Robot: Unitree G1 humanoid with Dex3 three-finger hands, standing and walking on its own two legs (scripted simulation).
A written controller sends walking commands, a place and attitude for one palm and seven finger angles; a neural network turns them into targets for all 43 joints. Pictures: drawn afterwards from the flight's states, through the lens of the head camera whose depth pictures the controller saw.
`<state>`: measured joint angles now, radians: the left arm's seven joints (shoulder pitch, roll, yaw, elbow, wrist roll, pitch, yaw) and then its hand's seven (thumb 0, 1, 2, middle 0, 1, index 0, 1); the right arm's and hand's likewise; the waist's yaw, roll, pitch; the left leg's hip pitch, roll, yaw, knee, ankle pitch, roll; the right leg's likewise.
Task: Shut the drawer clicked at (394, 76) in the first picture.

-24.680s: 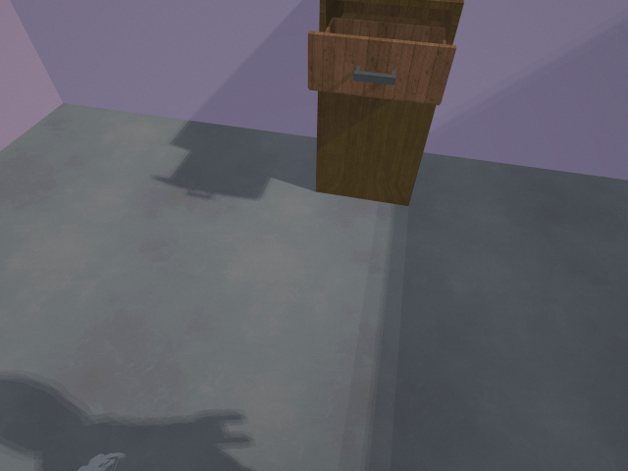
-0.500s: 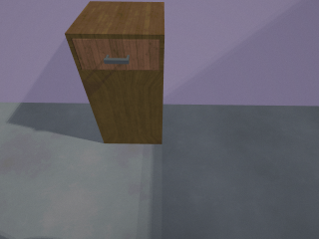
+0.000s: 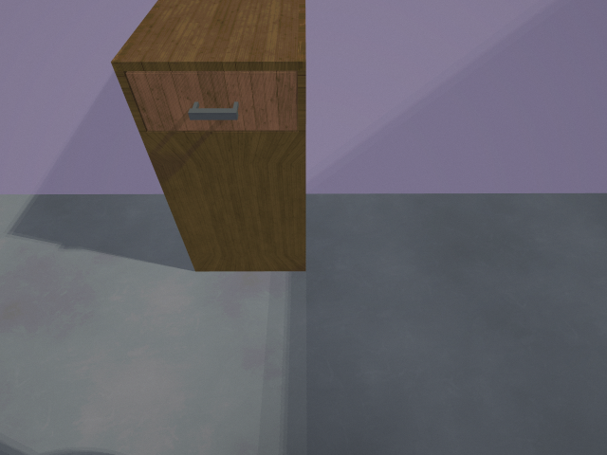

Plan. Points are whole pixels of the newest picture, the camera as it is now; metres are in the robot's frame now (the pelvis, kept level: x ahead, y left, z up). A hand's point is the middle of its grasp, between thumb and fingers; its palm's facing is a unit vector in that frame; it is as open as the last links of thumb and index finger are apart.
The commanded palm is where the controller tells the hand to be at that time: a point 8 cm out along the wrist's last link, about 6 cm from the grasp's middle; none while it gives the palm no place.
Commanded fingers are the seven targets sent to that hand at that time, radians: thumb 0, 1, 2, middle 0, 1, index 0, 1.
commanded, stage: look to check the result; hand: left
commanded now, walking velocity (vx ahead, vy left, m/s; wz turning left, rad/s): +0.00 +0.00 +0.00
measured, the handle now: (214, 109) +0.87 +0.27 -0.02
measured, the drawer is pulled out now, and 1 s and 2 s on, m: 0.00 0.00 0.00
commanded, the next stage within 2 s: stand and wait in 0.34 s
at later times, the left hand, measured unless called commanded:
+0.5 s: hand out of the picture +0.03 +0.19 -0.17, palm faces +0.02 -0.97 -0.24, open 7.3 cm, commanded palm none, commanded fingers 0.00 0.90 0.90 -0.20 -0.30 -0.20 -0.30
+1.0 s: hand out of the picture +0.03 +0.20 -0.17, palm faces +0.01 -0.97 -0.25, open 7.3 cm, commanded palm none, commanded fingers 0.00 0.90 0.90 -0.20 -0.30 -0.20 -0.30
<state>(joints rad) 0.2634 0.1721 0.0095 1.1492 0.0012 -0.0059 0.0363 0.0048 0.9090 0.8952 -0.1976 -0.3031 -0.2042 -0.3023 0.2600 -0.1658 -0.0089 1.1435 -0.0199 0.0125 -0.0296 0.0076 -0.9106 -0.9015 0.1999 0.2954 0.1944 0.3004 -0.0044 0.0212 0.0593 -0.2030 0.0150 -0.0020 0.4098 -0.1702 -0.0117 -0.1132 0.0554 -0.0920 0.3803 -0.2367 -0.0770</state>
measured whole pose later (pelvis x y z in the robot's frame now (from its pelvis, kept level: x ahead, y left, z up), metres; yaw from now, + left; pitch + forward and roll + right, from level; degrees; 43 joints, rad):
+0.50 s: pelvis +0.01 +0.00 +0.00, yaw -1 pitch -2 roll +0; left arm 0.23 0.18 0.01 1.14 0.00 -0.01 0.03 0.00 0.91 0.90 -0.20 -0.30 -0.20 -0.30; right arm 0.23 -0.18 -0.01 1.14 -0.02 0.01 -0.03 0.01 -0.91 -0.90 0.20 0.30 0.20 0.30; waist 0.00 0.02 0.06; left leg -0.18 0.01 0.01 0.39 -0.17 -0.01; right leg -0.09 0.05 -0.08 0.36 -0.24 -0.07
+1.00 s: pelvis +0.01 +0.00 +0.00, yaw -1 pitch -2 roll +0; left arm 0.23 0.20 0.01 1.15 0.00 -0.01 0.03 0.00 0.91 0.90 -0.20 -0.30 -0.21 -0.30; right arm 0.23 -0.20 -0.01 1.15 -0.02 0.01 -0.03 0.01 -0.91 -0.90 0.20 0.30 0.20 0.30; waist -0.01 0.02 0.06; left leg -0.16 0.02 0.01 0.37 -0.18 -0.01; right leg -0.08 0.06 -0.07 0.34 -0.23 -0.07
